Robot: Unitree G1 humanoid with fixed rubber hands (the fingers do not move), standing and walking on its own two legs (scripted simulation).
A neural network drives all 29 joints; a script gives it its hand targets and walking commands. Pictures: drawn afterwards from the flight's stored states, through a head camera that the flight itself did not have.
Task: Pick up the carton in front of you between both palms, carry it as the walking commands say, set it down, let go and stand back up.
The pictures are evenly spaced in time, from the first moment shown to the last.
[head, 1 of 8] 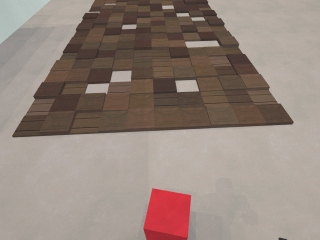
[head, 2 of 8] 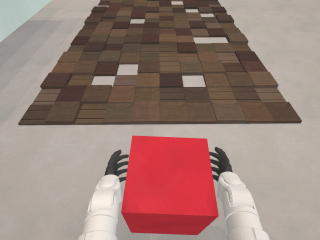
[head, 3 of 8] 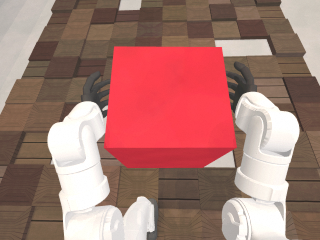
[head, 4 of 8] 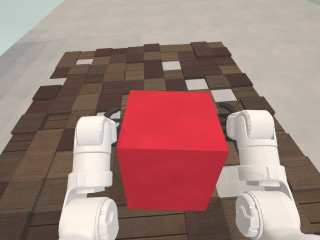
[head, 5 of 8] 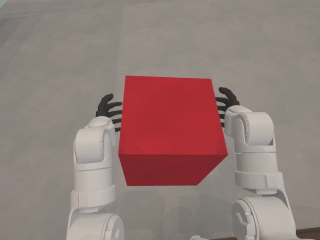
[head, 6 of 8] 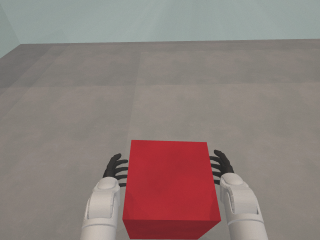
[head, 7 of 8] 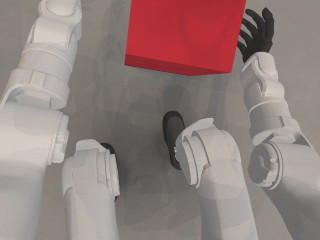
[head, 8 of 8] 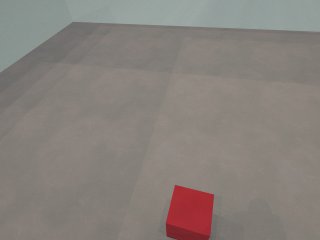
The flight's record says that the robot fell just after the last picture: no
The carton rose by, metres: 0.78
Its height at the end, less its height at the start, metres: +0.00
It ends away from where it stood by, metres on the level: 6.37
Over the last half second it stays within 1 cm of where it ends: yes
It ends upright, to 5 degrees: yes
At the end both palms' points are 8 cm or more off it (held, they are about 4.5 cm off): yes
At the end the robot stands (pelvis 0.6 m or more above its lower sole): yes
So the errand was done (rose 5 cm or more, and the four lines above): yes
